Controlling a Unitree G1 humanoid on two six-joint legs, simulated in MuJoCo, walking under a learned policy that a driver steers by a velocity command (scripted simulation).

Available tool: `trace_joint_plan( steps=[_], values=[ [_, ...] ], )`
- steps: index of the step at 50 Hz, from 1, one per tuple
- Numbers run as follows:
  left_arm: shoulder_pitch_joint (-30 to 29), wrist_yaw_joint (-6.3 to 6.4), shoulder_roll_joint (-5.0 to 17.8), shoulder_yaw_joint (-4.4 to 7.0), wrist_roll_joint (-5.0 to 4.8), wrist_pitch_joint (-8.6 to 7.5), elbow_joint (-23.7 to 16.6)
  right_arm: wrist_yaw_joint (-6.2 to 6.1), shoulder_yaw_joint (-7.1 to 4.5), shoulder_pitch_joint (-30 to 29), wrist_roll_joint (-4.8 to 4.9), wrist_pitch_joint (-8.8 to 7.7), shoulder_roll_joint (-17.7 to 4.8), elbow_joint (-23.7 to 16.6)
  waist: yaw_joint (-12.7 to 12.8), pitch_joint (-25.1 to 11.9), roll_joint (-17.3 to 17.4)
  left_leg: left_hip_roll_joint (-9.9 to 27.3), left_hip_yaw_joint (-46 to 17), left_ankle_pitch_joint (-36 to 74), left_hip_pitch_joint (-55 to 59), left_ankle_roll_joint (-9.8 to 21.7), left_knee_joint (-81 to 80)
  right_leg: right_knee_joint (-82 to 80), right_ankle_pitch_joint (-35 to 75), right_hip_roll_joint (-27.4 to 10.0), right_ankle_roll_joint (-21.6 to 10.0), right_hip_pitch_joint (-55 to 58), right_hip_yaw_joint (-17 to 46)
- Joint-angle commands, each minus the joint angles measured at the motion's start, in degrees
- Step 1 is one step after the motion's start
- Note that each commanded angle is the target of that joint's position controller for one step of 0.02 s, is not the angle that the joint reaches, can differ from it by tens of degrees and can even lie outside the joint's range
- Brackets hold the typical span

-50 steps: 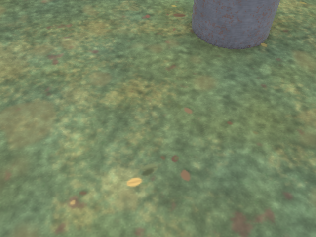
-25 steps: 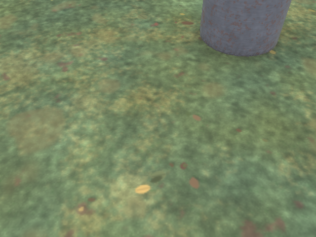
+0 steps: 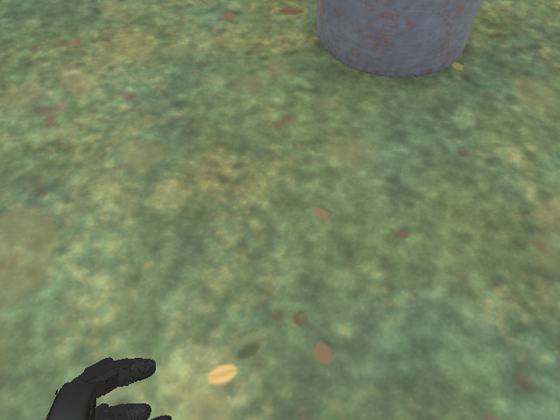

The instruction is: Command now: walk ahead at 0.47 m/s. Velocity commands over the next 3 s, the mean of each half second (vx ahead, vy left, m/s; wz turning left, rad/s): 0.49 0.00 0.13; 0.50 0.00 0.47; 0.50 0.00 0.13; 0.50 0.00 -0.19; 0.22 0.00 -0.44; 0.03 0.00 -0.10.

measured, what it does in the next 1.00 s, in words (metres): walks ahead, turning left: right foot, then left foot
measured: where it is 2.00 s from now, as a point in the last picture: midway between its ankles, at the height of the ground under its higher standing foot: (167, 200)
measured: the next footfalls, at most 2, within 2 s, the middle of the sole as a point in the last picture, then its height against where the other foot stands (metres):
right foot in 0.02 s outside the picture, level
left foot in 0.56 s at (209, 410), level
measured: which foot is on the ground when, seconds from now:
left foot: down 0.00-0.02, up 0.04-0.54, down 0.56-1.00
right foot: up 0.00-0.00, down 0.02-0.58, up 0.60-1.00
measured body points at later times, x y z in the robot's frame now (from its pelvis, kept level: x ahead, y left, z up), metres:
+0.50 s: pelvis +0.28 +0.00 +0.01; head +0.30 +0.02 +0.46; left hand +0.25 +0.28 -0.13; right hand +0.49 -0.21 -0.08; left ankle +0.45 +0.14 -0.69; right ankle +0.15 -0.11 -0.72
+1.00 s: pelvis +0.57 +0.07 +0.02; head +0.59 +0.09 +0.47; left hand +0.70 +0.37 -0.07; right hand +0.70 -0.20 -0.09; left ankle +0.45 +0.13 -0.72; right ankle +0.78 -0.01 -0.69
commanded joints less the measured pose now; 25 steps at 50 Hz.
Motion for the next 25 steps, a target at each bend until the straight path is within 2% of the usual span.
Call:
trace_joint_plan(
  steps=[1,2,3,4,5,6,7,9,10,13,18,22,24,25],
  values=[
    [24.9,1.32,13.5,5.15,0.21,0.30,3.9,-0.18,-1.27,-3.6,-1.15,0.20,-8.8,-4.7,16.4,-14.1,3.7,7.7,-0.3,46.3,-23.2,4.5,33.4,2.4,-4.1,-5.9,-6.0,40.6,8.3],
    [30.0,1.03,17.8,5.81,0.96,0.48,5.6,0.56,1.25,4.6,-0.81,-0.85,0.7,-5.2,11.6,-24.7,-14.0,-3.7,-0.8,3.3,-43.0,0.9,56.1,-5.5,-21.2,-21.4,-15.8,57.8,38.3],
    [28.0,0.85,12.3,4.21,0.65,0.36,5.6,0.87,0.23,0.8,0.72,-2.52,-3.9,-4.7,13.2,-22.3,-11.7,-3.2,-8.6,-6.6,-49.1,2.2,64.2,-14.4,-27.1,-21.2,-14.8,53.8,47.4],
    [21.9,0.95,9.9,3.38,0.57,0.01,4.9,1.02,-1.05,-5.7,2.38,-3.47,-8.0,-7.3,11.6,-11.7,-9.6,0.0,-7.0,-2.6,-53.8,3.4,66.2,-15.5,-24.3,-19.5,-11.9,45.0,38.5],
    [16.8,0.89,8.5,2.87,0.81,-0.39,3.8,0.64,-1.10,-9.2,2.24,-3.88,-8.5,-8.2,9.6,-7.1,-3.9,3.2,-5.7,3.1,-51.5,3.9,63.7,-16.6,-16.9,-17.6,-10.6,35.5,30.9],
    [13.9,0.63,7.1,2.47,1.47,-0.76,3.4,0.21,-1.57,-10.6,1.24,-3.71,-8.2,-8.3,7.6,-4.4,-1.5,5.2,-5.0,6.6,-48.6,3.8,60.5,-17.9,-10.1,-15.4,-9.7,28.0,25.0],
    [12.6,0.52,5.9,2.09,2.12,-1.11,3.6,0.07,-1.75,-9.1,0.72,-3.00,-7.2,-8.1,5.3,-4.1,-2.7,6.9,-5.5,8.7,-44.6,3.8,58.2,-19.4,-7.3,-13.4,-9.0,23.3,20.8],
    [12.9,0.42,5.4,1.90,1.78,-1.40,4.6,0.02,-1.60,-7.8,0.48,-1.60,-4.8,-8.1,3.6,-3.0,-3.8,7.7,-4.9,9.3,-42.0,3.2,54.7,-22.1,-5.8,-11.9,-9.6,18.5,16.7],
    [13.8,0.61,6.0,1.96,1.59,-1.57,5.3,-0.06,-1.63,-9.0,0.33,-1.10,-4.7,-8.7,3.3,-1.7,-3.6,8.1,-4.4,10.0,-42.8,2.6,52.6,-23.3,-5.2,-11.8,-9.9,16.8,15.1],
    [16.8,1.87,8.6,2.44,1.76,-1.56,6.6,-0.11,-1.78,-16.2,-0.38,-0.70,-5.4,-11.5,4.5,1.0,-2.1,8.7,-3.9,18.4,-49.3,0.7,43.5,-25.4,-3.2,-12.1,-10.3,17.7,12.2],
    [21.1,2.88,10.2,2.51,1.49,-1.32,8.0,1.38,-0.80,-25.7,0.23,-1.16,-4.1,-14.2,8.1,1.6,-1.4,5.9,-1.0,32.0,-47.2,1.1,27.0,-25.8,0.8,-10.6,-7.0,21.3,3.5],
    [24.9,2.92,10.5,2.66,1.14,-0.21,9.8,2.87,-0.35,-31.7,0.71,-1.11,-4.3,-17.7,10.0,3.1,-0.7,4.5,-1.3,29.5,-51.0,2.8,21.6,-23.2,2.7,-13.7,-6.0,31.6,0.7],
    [25.1,3.02,11.1,2.93,1.06,0.74,9.9,3.85,-0.40,-32.8,0.68,-1.16,-4.9,-19.2,9.7,3.0,-1.2,3.6,-0.2,24.4,-51.6,4.3,20.3,-19.8,7.5,-15.2,-5.0,36.1,-0.3],
    [24.4,3.12,11.8,3.14,0.99,1.18,9.5,4.25,-0.62,-32.1,0.62,-1.14,-5.6,-19.7,8.8,2.2,-2.0,2.5,1.2,21.3,-49.6,5.2,20.1,-17.0,14.6,-15.4,-4.3,37.3,-1.2]
  ],
)
Over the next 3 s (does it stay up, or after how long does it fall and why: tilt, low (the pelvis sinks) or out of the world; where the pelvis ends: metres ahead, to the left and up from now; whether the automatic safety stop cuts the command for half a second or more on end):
stays up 1.31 0.34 0.01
